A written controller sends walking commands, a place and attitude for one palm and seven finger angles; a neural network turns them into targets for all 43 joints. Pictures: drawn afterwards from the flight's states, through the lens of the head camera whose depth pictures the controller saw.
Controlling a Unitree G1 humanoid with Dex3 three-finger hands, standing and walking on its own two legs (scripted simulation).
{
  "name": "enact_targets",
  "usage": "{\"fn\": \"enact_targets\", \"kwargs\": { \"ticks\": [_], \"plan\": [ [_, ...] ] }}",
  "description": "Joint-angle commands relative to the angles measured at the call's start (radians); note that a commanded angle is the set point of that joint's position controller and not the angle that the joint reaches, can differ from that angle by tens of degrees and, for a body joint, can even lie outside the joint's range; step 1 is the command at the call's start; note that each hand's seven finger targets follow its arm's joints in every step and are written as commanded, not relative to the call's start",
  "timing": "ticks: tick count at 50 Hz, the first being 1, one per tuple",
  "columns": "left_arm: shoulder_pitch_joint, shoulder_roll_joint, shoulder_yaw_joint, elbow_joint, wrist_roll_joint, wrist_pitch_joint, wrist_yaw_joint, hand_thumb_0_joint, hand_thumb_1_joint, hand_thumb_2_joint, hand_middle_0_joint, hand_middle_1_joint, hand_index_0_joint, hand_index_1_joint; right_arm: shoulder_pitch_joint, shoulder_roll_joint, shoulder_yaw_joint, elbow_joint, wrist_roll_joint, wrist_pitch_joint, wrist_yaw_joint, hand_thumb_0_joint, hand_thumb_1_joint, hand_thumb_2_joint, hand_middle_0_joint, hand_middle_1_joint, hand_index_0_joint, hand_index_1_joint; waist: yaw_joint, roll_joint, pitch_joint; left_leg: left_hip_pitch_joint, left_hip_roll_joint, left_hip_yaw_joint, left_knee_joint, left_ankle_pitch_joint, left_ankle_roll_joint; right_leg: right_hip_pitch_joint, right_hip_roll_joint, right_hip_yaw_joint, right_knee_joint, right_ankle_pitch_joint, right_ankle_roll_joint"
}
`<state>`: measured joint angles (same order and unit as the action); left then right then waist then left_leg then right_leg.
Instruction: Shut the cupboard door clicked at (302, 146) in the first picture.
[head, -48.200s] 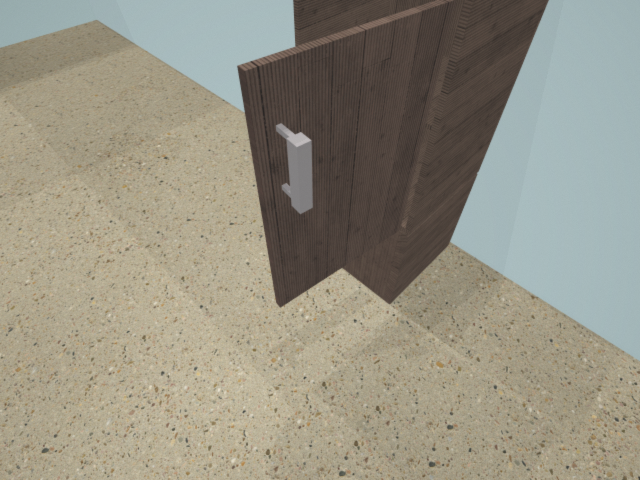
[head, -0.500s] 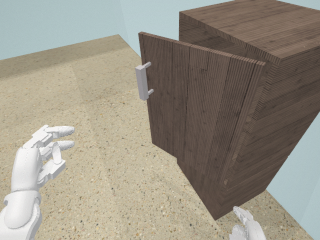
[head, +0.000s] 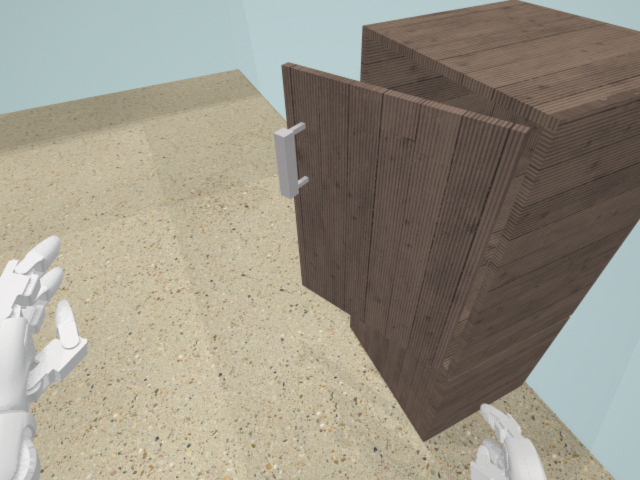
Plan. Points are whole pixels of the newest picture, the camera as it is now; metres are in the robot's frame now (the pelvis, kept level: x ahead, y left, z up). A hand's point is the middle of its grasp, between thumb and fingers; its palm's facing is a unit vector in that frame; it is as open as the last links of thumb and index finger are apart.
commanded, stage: draw the hand back to the body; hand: left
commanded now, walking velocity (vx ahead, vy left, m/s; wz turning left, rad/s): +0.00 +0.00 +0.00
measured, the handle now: (294, 160) +0.65 +0.14 +0.08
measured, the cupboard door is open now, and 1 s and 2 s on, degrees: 25 25 25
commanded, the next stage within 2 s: step back with the hand held close in 0.02 s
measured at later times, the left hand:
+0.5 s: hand (76, 336) +0.20 +0.28 +0.15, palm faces +0.34 -0.80 -0.49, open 7.4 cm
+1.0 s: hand (0, 422) +0.11 +0.29 +0.15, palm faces +0.47 -0.79 -0.40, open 7.4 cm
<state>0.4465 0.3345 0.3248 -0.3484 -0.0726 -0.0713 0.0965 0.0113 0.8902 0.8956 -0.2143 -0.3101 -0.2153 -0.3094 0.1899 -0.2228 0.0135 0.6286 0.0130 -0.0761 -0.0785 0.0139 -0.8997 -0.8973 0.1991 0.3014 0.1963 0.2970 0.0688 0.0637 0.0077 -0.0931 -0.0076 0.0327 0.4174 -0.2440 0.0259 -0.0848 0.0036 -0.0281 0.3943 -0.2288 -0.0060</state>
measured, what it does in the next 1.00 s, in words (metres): shifts its weight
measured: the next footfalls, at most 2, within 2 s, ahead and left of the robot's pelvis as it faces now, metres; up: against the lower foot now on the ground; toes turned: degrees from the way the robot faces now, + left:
right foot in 1.42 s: -0.24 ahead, -0.10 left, +0.00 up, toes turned -5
right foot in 1.90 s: -0.25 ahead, +0.00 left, +0.00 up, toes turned -5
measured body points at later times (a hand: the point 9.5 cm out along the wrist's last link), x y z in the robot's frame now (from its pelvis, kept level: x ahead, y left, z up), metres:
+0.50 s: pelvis -0.02 +0.02 -0.01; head -0.01 +0.01 +0.44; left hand +0.17 +0.32 +0.18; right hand +0.15 -0.24 -0.09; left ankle +0.00 +0.10 -0.74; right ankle +0.00 -0.12 -0.74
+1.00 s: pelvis -0.09 +0.03 -0.03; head -0.09 +0.04 +0.42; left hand +0.08 +0.33 +0.17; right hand +0.06 -0.21 -0.11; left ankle -0.01 +0.10 -0.74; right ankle +0.00 -0.11 -0.74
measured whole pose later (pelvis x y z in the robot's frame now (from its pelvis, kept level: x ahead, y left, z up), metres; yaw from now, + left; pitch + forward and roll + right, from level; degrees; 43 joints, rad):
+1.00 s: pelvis -0.09 +0.03 -0.03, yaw +0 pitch -1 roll -1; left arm 0.47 0.37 0.43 -0.49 -0.02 -0.25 0.15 0.01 0.89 0.90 -0.21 -0.30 -0.21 -0.30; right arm 0.23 -0.21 0.00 0.58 0.01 -0.02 -0.06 0.01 -0.90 -0.90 0.20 0.30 0.20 0.30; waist 0.01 -0.01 0.02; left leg -0.47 -0.02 0.06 0.75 -0.38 0.05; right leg -0.44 -0.01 0.00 0.66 -0.20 0.02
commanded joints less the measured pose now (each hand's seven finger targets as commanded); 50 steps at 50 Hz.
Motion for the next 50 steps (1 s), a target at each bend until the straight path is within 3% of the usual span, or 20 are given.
{"fn": "enact_targets", "kwargs": {
  "ticks": [1,3,7,8,9,10,12,17,20,23,27,34,39,40,42,44,45,47,49,50],
  "plan": [
    [-0.097,0.202,0.139,-0.216,-0.003,-0.067,0.015,0.000,0.900,0.900,-0.200,-0.300,-0.200,-0.300,-0.132,-0.100,-0.031,-0.159,-0.003,-0.053,-0.005,0.000,-0.900,-0.900,0.200,0.300,0.200,0.300,-0.003,0.011,-0.029,-0.022,0.022,-0.019,-0.081,0.137,-0.003,-0.024,-0.007,0.016,-0.085,0.079,-0.010],
    [-0.102,0.204,0.140,-0.227,-0.001,-0.068,0.014,0.000,0.900,0.900,-0.200,-0.300,-0.200,-0.300,-0.129,-0.102,-0.033,-0.160,-0.004,-0.052,-0.002,0.000,-0.900,-0.900,0.200,0.300,0.200,0.300,-0.003,0.033,-0.040,-0.022,0.022,-0.020,-0.081,0.150,-0.005,-0.017,-0.005,0.013,-0.076,0.093,-0.011],
    [-0.076,0.195,0.140,-0.204,-0.005,-0.063,0.009,0.000,0.900,0.900,-0.200,-0.300,-0.200,-0.300,-0.127,-0.105,-0.036,-0.162,-0.004,-0.049,0.000,0.000,-0.900,-0.900,0.200,0.300,0.200,0.300,-0.002,-0.025,-0.050,-0.018,0.025,-0.018,-0.077,0.172,-0.002,-0.013,-0.005,0.010,-0.072,0.115,-0.007],
    [-0.192,0.300,0.235,-0.268,-0.001,-0.106,0.018,0.000,0.900,0.900,-0.200,-0.300,-0.200,-0.300,-0.136,-0.128,-0.039,-0.201,0.010,-0.029,0.002,0.000,-0.900,-0.900,0.200,0.300,0.200,0.300,-0.038,-0.007,-0.012,-0.084,0.041,-0.031,-0.024,0.079,0.021,-0.096,-0.057,0.131,-0.127,0.133,-0.015],
    [-0.092,0.234,0.183,-0.189,0.000,-0.117,0.015,0.000,0.900,0.900,-0.200,-0.300,-0.200,-0.300,-0.123,-0.120,-0.042,-0.177,0.003,-0.018,-0.002,0.000,-0.900,-0.900,0.200,0.300,0.200,0.300,-0.047,-0.051,-0.035,-0.076,0.039,-0.041,0.006,0.069,0.021,-0.115,-0.088,0.145,-0.136,0.122,-0.023],
    [-0.079,0.240,0.183,-0.205,0.006,-0.129,0.015,0.000,0.900,0.900,-0.200,-0.300,-0.200,-0.300,-0.127,-0.123,-0.047,-0.179,0.001,-0.008,-0.001,0.000,-0.900,-0.900,0.200,0.300,0.200,0.300,-0.044,-0.059,-0.045,-0.080,0.039,-0.049,0.018,0.093,0.019,-0.116,-0.100,0.150,-0.127,0.159,-0.029],
    [-0.028,0.208,0.152,-0.169,0.006,-0.134,0.014,0.000,0.900,0.900,-0.200,-0.300,-0.200,-0.300,-0.115,-0.125,-0.056,-0.178,0.002,0.008,0.001,0.000,-0.900,-0.900,0.200,0.300,0.200,0.300,-0.052,-0.077,-0.083,-0.073,0.049,-0.039,0.033,0.125,0.015,-0.127,-0.112,0.148,-0.100,0.207,-0.027],
    [0.006,0.251,0.190,-0.222,0.005,-0.148,0.029,0.000,0.900,0.900,-0.200,-0.300,-0.200,-0.300,-0.117,-0.131,-0.070,-0.209,0.008,0.043,-0.008,0.000,-0.900,-0.900,0.200,0.300,0.200,0.300,-0.054,-0.053,-0.176,-0.075,0.076,-0.043,0.018,0.310,0.010,-0.062,-0.088,0.098,0.016,0.402,-0.010],
    [0.033,0.295,0.232,-0.260,0.005,-0.149,0.038,0.000,0.900,0.900,-0.200,-0.300,-0.200,-0.300,-0.121,-0.132,-0.074,-0.228,0.008,0.063,-0.015,0.000,-0.900,-0.900,0.200,0.300,0.200,0.300,-0.053,-0.040,-0.197,-0.104,0.085,-0.051,0.014,0.360,0.010,-0.039,-0.079,0.092,0.058,0.450,-0.002],
    [0.068,0.288,0.236,-0.298,0.004,-0.152,0.043,0.000,0.900,0.900,-0.200,-0.300,-0.200,-0.300,-0.112,-0.131,-0.073,-0.252,0.010,0.074,-0.016,0.000,-0.900,-0.900,0.200,0.300,0.200,0.300,-0.053,-0.021,-0.202,-0.153,0.104,-0.061,0.002,0.375,0.013,-0.015,-0.062,0.087,0.106,0.450,0.004],
    [0.096,0.280,0.238,-0.313,0.007,-0.160,0.048,0.000,0.900,0.900,-0.200,-0.300,-0.200,-0.300,-0.104,-0.135,-0.073,-0.262,0.009,0.071,-0.014,0.000,-0.900,-0.900,0.200,0.300,0.200,0.300,-0.055,0.005,-0.176,-0.264,0.122,-0.086,-0.028,0.228,0.026,-0.002,-0.052,0.099,0.139,0.352,0.007],
    [0.047,0.258,0.242,-0.309,0.028,-0.192,0.058,0.000,0.900,0.900,-0.200,-0.300,-0.200,-0.300,-0.083,-0.148,-0.073,-0.263,0.009,0.039,-0.015,0.000,-0.900,-0.900,0.200,0.300,0.200,0.300,-0.063,0.049,-0.090,-0.574,0.163,-0.150,-0.121,-0.274,0.078,0.076,-0.022,0.106,0.242,0.172,0.016],
    [-0.023,0.242,0.236,-0.325,0.046,-0.213,0.061,0.000,0.900,0.900,-0.200,-0.300,-0.200,-0.300,-0.064,-0.152,-0.073,-0.246,0.002,0.008,-0.015,0.000,-0.900,-0.900,0.200,0.300,0.200,0.300,-0.065,0.057,-0.064,-0.695,0.194,-0.190,-0.132,-0.458,0.097,0.084,-0.005,0.094,0.317,0.060,0.018],
    [-0.038,0.268,0.259,-0.333,0.054,-0.217,0.061,0.000,0.900,0.900,-0.200,-0.300,-0.200,-0.300,-0.069,-0.157,-0.074,-0.241,-0.002,0.002,-0.015,0.000,-0.900,-0.900,0.200,0.300,0.200,0.300,-0.062,0.058,-0.066,-0.707,0.198,-0.200,-0.133,-0.477,0.100,0.091,-0.002,0.095,0.322,0.043,0.019],
    [-0.054,0.237,0.231,-0.329,0.054,-0.220,0.060,0.000,0.900,0.900,-0.200,-0.300,-0.200,-0.300,-0.061,-0.150,-0.072,-0.238,-0.001,-0.004,-0.013,0.000,-0.900,-0.900,0.200,0.300,0.200,0.300,-0.066,0.035,-0.058,-0.717,0.181,-0.181,-0.086,-0.492,0.096,0.063,-0.016,0.120,0.317,0.009,0.009],
    [-0.065,0.234,0.226,-0.336,0.054,-0.226,0.061,0.000,0.900,0.900,-0.200,-0.300,-0.200,-0.300,-0.049,-0.145,-0.074,-0.233,-0.003,-0.007,-0.007,0.000,-0.900,-0.900,0.200,0.300,0.200,0.300,-0.071,-0.020,-0.048,-0.678,0.128,-0.149,0.006,-0.494,0.078,-0.031,-0.052,0.198,0.227,-0.095,-0.016],
    [-0.068,0.266,0.253,-0.339,0.058,-0.229,0.063,0.000,0.900,0.900,-0.200,-0.300,-0.200,-0.300,-0.045,-0.145,-0.078,-0.227,-0.009,-0.009,-0.005,0.000,-0.900,-0.900,0.200,0.300,0.200,0.300,-0.069,-0.068,-0.046,-0.626,0.097,-0.132,0.072,-0.467,0.062,-0.103,-0.089,0.258,0.140,-0.174,-0.034],
    [-0.058,0.252,0.224,-0.337,0.047,-0.232,0.072,0.000,0.900,0.900,-0.200,-0.300,-0.200,-0.300,-0.041,-0.116,-0.067,-0.207,-0.013,-0.007,0.007,0.000,-0.900,-0.900,0.200,0.300,0.200,0.300,-0.079,-0.165,-0.036,-0.452,0.045,-0.099,0.232,-0.327,0.022,-0.318,-0.196,0.369,-0.017,-0.295,-0.089],
    [-0.046,0.270,0.227,-0.349,0.042,-0.235,0.088,0.000,0.900,0.900,-0.200,-0.300,-0.200,-0.300,-0.038,-0.101,-0.061,-0.185,-0.014,0.004,0.017,0.000,-0.900,-0.900,0.200,0.300,0.200,0.300,-0.086,-0.217,-0.075,-0.320,0.020,-0.067,0.347,-0.228,0.002,-0.408,-0.263,0.373,-0.088,-0.298,-0.116],
    [-0.038,0.283,0.240,-0.356,0.040,-0.236,0.095,0.000,0.900,0.900,-0.200,-0.300,-0.200,-0.300,-0.037,-0.108,-0.064,-0.181,-0.015,0.008,0.019,0.000,-0.900,-0.900,0.200,0.300,0.200,0.300,-0.090,-0.189,-0.090,-0.298,0.020,-0.073,0.339,-0.201,0.002,-0.403,-0.267,0.356,-0.082,-0.248,-0.121]
  ]
}}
